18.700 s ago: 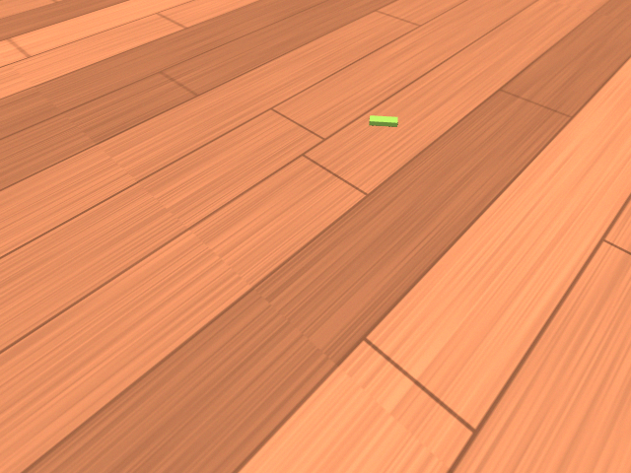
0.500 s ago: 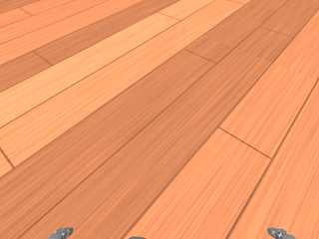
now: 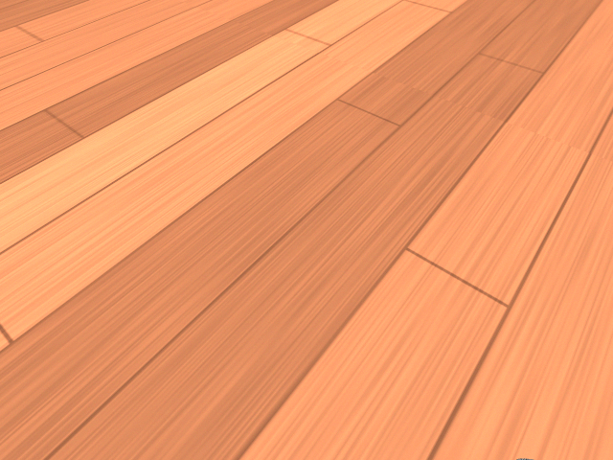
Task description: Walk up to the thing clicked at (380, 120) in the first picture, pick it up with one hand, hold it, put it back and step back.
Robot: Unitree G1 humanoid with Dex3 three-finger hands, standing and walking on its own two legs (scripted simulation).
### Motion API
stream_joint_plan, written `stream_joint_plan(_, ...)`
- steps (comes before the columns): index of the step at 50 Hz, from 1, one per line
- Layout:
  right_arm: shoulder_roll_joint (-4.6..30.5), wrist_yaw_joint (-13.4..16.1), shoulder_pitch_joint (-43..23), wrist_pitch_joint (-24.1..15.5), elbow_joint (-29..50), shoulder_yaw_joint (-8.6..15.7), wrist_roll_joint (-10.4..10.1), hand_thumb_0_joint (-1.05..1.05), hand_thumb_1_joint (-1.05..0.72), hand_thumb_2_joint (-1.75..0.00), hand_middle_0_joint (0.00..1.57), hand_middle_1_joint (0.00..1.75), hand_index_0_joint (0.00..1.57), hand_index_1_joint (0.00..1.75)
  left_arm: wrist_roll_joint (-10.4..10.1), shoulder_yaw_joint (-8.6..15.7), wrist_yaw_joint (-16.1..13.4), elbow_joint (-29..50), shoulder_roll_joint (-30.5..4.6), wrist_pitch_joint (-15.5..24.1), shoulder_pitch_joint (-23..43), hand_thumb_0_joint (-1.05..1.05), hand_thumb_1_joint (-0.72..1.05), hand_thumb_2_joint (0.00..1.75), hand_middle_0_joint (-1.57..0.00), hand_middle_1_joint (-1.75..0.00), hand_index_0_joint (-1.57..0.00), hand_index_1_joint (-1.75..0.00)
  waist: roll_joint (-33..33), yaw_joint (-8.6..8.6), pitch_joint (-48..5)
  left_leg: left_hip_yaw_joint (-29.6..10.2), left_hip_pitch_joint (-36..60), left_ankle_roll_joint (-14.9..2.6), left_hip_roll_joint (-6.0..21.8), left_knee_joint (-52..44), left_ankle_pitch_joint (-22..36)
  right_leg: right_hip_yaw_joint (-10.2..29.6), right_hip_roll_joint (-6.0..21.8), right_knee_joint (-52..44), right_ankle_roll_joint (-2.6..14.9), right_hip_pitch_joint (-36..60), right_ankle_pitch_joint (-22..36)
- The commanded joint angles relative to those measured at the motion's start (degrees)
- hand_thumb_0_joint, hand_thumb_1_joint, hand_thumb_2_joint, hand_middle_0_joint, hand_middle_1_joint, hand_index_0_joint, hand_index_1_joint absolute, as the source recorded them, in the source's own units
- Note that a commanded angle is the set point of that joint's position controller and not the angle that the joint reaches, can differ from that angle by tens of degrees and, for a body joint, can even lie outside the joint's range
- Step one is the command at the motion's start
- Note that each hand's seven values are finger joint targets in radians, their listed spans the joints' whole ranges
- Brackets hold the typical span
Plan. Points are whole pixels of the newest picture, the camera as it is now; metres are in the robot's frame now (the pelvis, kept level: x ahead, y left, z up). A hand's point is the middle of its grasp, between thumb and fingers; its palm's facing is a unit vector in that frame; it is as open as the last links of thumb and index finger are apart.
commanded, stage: stand
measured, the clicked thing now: out of the picture -0.55 -0.42 -0.77
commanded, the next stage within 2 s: none
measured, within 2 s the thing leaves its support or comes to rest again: neither
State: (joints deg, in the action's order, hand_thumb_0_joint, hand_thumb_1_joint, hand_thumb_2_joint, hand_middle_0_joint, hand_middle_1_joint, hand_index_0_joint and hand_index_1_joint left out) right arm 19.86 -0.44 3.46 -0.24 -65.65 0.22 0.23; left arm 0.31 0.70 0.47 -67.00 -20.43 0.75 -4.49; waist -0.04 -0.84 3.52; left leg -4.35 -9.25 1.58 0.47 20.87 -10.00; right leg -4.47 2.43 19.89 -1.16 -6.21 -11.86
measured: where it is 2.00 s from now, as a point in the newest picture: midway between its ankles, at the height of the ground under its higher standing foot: outside the picture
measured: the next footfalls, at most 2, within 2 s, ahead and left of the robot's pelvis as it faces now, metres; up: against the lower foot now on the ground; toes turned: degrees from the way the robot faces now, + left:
none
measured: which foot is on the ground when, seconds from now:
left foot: down 0.00-1.00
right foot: down 0.00-1.00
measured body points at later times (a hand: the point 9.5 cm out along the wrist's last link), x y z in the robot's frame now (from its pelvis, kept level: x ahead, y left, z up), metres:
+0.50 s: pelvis +0.01 -0.01 +0.00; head +0.02 -0.01 +0.45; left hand +0.10 +0.29 -0.13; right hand +0.10 -0.31 -0.13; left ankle +0.02 +0.14 -0.75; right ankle -0.01 -0.13 -0.75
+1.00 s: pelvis +0.01 -0.01 +0.00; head +0.02 -0.01 +0.45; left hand +0.09 +0.29 -0.13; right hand +0.09 -0.31 -0.13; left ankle +0.02 +0.14 -0.75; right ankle -0.01 -0.13 -0.75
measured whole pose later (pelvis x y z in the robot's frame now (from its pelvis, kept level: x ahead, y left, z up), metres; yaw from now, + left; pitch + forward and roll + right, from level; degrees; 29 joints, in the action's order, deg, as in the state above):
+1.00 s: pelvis +0.01 -0.01 +0.00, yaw -1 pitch -2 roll +0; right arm 20.2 -0.2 5.0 -0.2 -66.0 -0.7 0.3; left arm 0.3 0.9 0.4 -65.8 -19.9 0.5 -5.5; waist -0.5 -0.6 2.6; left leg -3.6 -6.8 2.6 1.8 18.2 -9.8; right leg -3.8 1.2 18.3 -0.2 -4.6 -11.8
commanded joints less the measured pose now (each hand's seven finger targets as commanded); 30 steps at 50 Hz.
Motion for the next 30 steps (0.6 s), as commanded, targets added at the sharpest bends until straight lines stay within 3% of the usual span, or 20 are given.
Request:
stream_joint_plan(1, 12.37, 0.95, -3.36, -1.40, 3.45, 2.11, 0.10, 0.00, -0.90, -0.90, 0.20, 0.30, 0.20, 0.30, -0.08, 2.39, -0.87, 3.36, -12.35, 0.98, 2.85, 0.00, 0.90, 0.90, -0.20, -0.30, -0.20, -0.30, -0.67, 0.28, -6.64, -3.76, -0.09, -2.17, 6.02, -3.18, 11.04, 5.30, 5.95, -3.42, 1.67, 3.11, 5.69)
stream_joint_plan(5, 12.42, 0.89, -3.28, -1.21, 3.36, 2.12, 0.06, 0.00, -0.90, -0.90, 0.20, 0.30, 0.20, 0.30, 0.08, 2.41, -0.87, 3.30, -12.17, 1.09, 2.43, 0.00, 0.90, 0.90, -0.20, -0.30, -0.20, -0.30, 0.06, 0.35, -5.35, -3.53, 0.65, -2.13, 5.76, -3.22, 8.52, 5.85, 6.05, -4.57, 1.59, 1.32, 3.89)
stream_joint_plan(9, 12.31, 0.96, -2.73, -1.53, 3.27, 1.94, 0.09, 0.00, -0.90, -0.90, 0.20, 0.30, 0.20, 0.30, -0.15, 2.63, -0.95, 3.82, -12.24, 1.23, 2.67, 0.00, 0.90, 0.90, -0.20, -0.30, -0.20, -0.30, -0.57, 0.36, -7.68, -2.86, 2.12, -2.03, 6.13, -2.26, 15.63, 5.65, 6.31, -3.35, 1.64, 3.46, 11.84)
stream_joint_plan(14, 12.20, 1.03, -2.73, -1.39, 3.14, 1.81, 0.13, 0.00, -0.90, -0.90, 0.20, 0.30, 0.20, 0.30, -0.06, 2.74, -0.94, 3.87, -12.09, 0.89, 2.99, 0.00, 0.90, 0.90, -0.20, -0.30, -0.20, -0.30, 0.23, 0.43, -6.23, -2.89, 1.09, -1.87, 6.18, -3.58, 11.89, 5.39, 5.81, -4.19, 1.53, 2.97, 7.65)
stream_joint_plan(17, 12.05, 0.99, -2.85, -1.46, 3.26, 1.70, 0.11, 0.00, -0.90, -0.90, 0.20, 0.30, 0.20, 0.30, -0.02, 2.80, -0.90, 4.10, -12.22, 1.03, 3.04, 0.00, 0.90, 0.90, -0.20, -0.30, -0.20, -0.30, 0.39, 0.56, -6.15, -2.63, 2.46, -1.66, 6.28, -3.12, 14.75, 5.59, 5.98, -3.94, 1.64, 2.52, 10.49)
stream_joint_plan(21, 12.17, 0.95, -2.57, -1.40, 3.02, 1.67, 0.17, 0.00, -0.90, -0.90, 0.20, 0.30, 0.20, 0.30, -0.10, 2.69, -0.84, 4.38, -12.03, 0.95, 3.11, 0.00, 0.90, 0.90, -0.20, -0.30, -0.20, -0.30, -0.15, 0.58, -5.68, -2.51, 1.69, -1.61, 6.24, -3.73, 11.75, 5.84, 5.87, -4.61, 1.76, 2.41, 7.92)
stream_joint_plan(24, 12.26, 1.06, -2.49, -1.50, 3.08, 1.69, 0.19, 0.00, -0.90, -0.90, 0.20, 0.30, 0.20, 0.30, -0.03, 2.77, -0.88, 4.45, -12.07, 0.93, 2.72, 0.00, 0.90, 0.90, -0.20, -0.30, -0.20, -0.30, -0.36, 0.52, -7.29, -2.43, 2.54, -1.81, 6.71, -3.39, 14.17, 5.78, 5.98, -3.92, 1.82, 3.51, 10.57)
stream_joint_plan(30, 12.39, 1.12, -2.44, -1.53, 3.07, 1.53, 0.15, 0.00, -0.90, -0.90, 0.20, 0.30, 0.20, 0.30, -0.01, 2.71, -0.85, 4.35, -12.02, 0.79, 2.27, 0.00, 0.90, 0.90, -0.20, -0.30, -0.20, -0.30, -0.20, 0.49, -6.62, -2.07, 3.02, -1.79, 6.54, -3.70, 13.25, 5.92, 5.86, -4.31, 1.82, 2.74, 9.69)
